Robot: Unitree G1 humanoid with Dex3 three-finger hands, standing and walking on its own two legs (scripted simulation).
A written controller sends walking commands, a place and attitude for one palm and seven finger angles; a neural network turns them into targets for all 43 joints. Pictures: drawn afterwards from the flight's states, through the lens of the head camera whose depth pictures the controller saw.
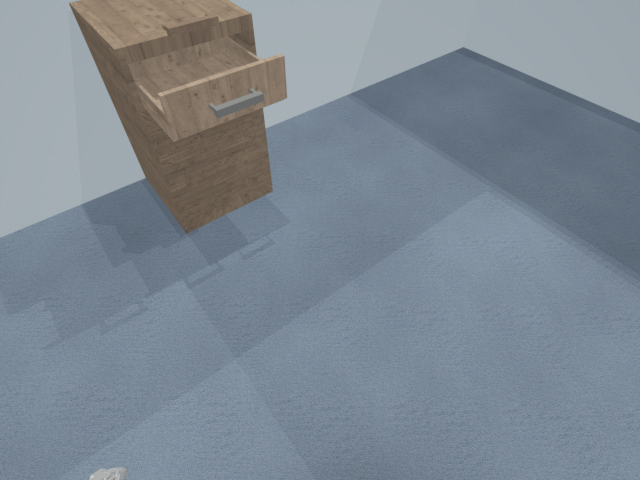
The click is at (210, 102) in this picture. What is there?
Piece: drawer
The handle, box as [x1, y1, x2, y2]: [209, 88, 263, 117]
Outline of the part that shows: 263,95 260,91 255,91 251,88 250,94 217,106 209,103 209,106 214,111 214,114 217,117 220,117 262,101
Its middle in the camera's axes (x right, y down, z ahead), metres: -0.25 -0.40 +1.12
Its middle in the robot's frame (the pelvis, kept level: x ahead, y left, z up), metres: +1.09 +0.30 -0.12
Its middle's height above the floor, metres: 0.65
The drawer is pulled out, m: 0.22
